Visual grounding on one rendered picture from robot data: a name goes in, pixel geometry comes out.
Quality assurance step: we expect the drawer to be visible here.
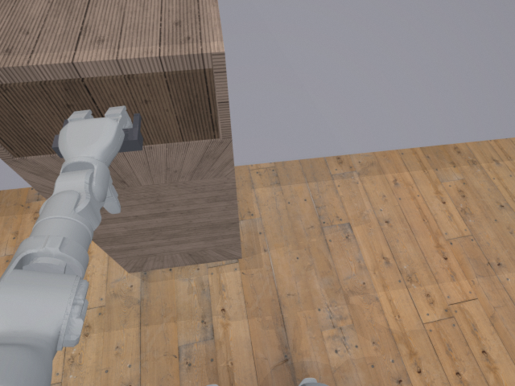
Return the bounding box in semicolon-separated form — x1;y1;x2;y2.
0;68;220;158

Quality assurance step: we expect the left robot forearm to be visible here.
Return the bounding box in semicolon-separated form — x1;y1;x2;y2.
0;157;110;289

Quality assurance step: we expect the handle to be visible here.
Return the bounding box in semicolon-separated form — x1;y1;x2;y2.
52;113;143;158

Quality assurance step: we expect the left robot upper arm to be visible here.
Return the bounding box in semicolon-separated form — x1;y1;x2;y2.
0;269;89;386

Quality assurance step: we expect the cabinet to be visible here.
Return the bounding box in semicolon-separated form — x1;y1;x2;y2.
0;0;242;273

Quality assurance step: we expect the robot left hand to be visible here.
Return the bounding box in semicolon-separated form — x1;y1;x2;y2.
58;105;133;214

